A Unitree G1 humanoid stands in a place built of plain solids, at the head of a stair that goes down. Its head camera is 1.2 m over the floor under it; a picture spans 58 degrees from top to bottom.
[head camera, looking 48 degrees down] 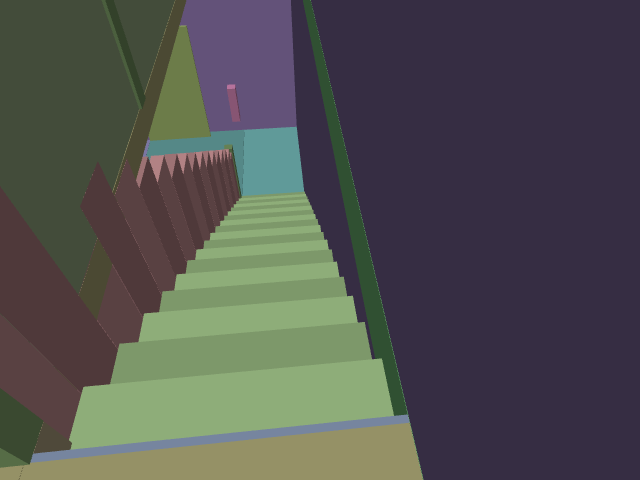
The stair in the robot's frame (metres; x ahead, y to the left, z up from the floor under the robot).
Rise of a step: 0.18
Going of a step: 0.26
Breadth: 1.00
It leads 6 degrees to the left of straight ahead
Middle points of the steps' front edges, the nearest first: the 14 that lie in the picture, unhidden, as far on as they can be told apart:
0.39 0.26 0.00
0.65 0.28 -0.18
0.91 0.31 -0.37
1.16 0.34 -0.55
1.42 0.36 -0.74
1.68 0.39 -0.92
1.94 0.42 -1.11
2.20 0.44 -1.29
2.46 0.47 -1.48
2.72 0.49 -1.66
2.98 0.52 -1.85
3.23 0.55 -2.03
3.49 0.57 -2.22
3.75 0.60 -2.40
